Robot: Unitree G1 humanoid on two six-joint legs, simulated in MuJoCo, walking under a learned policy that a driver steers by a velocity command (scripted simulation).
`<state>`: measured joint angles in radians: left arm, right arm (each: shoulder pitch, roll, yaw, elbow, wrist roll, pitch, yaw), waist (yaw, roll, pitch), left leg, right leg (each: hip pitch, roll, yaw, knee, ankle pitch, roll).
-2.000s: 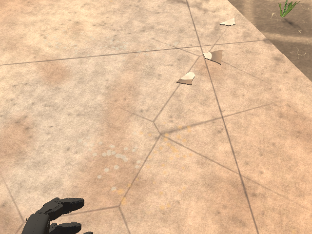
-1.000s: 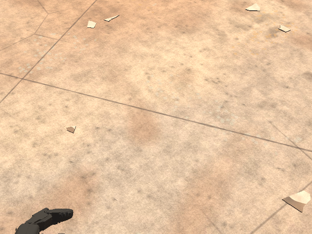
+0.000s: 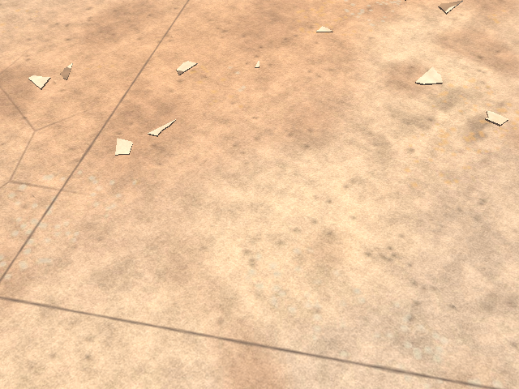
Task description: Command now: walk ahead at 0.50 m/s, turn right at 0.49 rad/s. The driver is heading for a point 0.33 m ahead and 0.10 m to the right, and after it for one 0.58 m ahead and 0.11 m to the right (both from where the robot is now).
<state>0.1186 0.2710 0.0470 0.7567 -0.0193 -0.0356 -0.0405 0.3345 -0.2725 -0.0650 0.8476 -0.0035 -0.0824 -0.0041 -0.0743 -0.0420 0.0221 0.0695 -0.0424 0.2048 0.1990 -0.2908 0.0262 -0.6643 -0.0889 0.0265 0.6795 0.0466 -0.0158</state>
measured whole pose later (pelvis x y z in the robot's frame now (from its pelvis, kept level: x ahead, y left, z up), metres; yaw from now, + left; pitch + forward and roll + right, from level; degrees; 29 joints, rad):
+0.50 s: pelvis +0.29 -0.04 +0.00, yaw -17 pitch +2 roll +0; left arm 0.33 0.29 0.07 0.73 -0.02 -0.04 0.01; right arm 0.04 -0.29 -0.04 0.70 0.00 -0.10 0.02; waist 0.08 0.04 0.03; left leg -0.60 0.05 -0.10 0.56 0.04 -0.06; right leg -0.12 0.11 0.15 0.38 -0.29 -0.07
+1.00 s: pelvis +0.48 -0.06 +0.00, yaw -21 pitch +0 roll +2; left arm 0.14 0.25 0.04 0.71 0.01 0.01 0.03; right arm 0.21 -0.24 -0.02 0.87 0.00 -0.05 0.02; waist -0.03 -0.03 0.03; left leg -0.19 -0.05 0.03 0.43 -0.25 0.03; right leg -0.32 -0.04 0.07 0.48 -0.13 0.02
